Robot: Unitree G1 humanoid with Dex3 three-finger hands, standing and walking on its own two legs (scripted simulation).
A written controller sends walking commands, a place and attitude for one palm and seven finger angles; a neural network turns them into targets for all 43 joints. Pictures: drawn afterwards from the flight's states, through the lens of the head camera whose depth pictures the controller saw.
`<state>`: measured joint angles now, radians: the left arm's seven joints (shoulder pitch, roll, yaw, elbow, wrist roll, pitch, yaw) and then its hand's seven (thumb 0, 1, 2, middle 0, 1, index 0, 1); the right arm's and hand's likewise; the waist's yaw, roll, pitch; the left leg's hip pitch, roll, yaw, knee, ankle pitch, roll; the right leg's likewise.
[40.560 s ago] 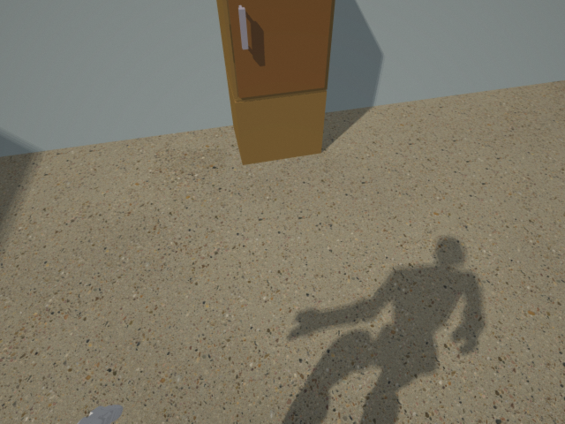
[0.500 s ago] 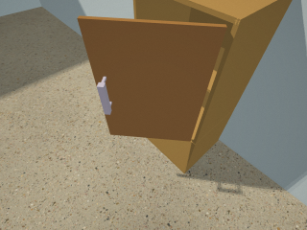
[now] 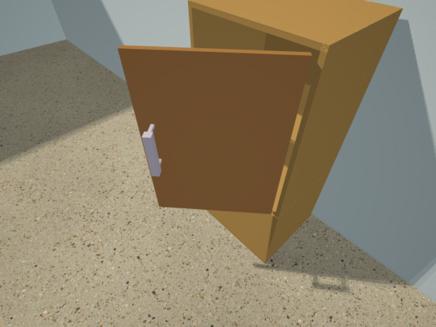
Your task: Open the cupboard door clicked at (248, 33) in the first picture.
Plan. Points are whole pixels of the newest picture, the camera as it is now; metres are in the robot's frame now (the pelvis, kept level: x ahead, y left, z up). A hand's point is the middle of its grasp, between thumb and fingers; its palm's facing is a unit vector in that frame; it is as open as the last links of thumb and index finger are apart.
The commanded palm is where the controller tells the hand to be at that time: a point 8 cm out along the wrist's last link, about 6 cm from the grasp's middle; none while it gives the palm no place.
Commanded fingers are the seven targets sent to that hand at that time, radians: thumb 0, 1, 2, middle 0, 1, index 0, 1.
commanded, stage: look again from close up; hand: left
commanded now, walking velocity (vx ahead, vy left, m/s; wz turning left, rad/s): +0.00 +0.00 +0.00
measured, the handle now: (154, 150) +0.58 +0.21 -0.03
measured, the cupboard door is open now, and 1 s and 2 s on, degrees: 42 42 42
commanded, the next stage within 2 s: raise the hand with hooked fingers in 0.08 s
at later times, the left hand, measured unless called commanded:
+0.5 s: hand (94, 319) +0.15 +0.23 -0.05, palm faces +0.10 -0.99 -0.08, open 8.1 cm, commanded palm +0.11 +0.29 -0.06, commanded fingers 0.00 0.50 0.73 -0.23 -0.56 -0.23 -0.56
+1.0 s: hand (81, 302) +0.18 +0.27 -0.05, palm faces +0.00 -1.00 -0.06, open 11.0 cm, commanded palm +0.16 +0.32 -0.04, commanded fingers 0.00 -0.08 0.48 -0.27 -0.93 -0.27 -0.93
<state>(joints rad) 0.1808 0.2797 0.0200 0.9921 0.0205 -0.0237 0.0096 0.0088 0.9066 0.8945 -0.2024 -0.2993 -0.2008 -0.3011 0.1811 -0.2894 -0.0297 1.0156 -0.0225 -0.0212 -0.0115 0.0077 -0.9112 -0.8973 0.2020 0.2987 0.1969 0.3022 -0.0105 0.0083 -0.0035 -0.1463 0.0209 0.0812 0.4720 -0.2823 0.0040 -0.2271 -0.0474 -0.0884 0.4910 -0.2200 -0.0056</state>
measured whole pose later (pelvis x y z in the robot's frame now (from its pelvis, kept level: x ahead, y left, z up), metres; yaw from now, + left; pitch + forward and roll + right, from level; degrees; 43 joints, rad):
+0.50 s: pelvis -0.04 -0.01 -0.07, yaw +3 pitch +11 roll +1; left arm 0.26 0.26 0.29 0.43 -0.32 -0.65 -0.43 0.01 0.72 0.82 -0.21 -0.42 -0.21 -0.42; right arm 0.21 -0.25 -0.02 0.61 0.01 -0.35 -0.02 0.01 -0.91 -0.90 0.20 0.30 0.20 0.30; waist 0.00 -0.03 -0.08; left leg -0.76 0.00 0.03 1.01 -0.44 0.00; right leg -0.82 -0.04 -0.04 1.01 -0.37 -0.02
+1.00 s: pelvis -0.02 +0.01 -0.10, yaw +3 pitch +16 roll -3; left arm 0.31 0.33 0.37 0.10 -0.38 -0.35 -0.52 0.01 0.14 0.57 -0.26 -0.79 -0.25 -0.79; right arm 0.21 -0.24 0.00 0.54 0.03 -0.28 -0.05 0.02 -0.90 -0.90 0.21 0.30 0.20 0.30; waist 0.01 0.02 -0.13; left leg -0.94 0.02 -0.02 1.23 -0.57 0.02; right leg -0.95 -0.02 -0.08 1.15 -0.47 0.00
